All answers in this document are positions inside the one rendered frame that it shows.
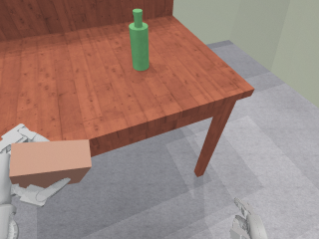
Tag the left robot hand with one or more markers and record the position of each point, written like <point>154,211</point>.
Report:
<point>33,195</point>

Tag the table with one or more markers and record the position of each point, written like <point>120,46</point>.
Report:
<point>66,73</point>

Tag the sponge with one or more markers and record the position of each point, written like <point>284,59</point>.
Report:
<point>43,163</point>

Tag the right robot hand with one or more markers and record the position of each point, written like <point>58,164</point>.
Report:
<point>251,228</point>

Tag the left robot forearm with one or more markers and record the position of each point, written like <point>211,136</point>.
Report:
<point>9,229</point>

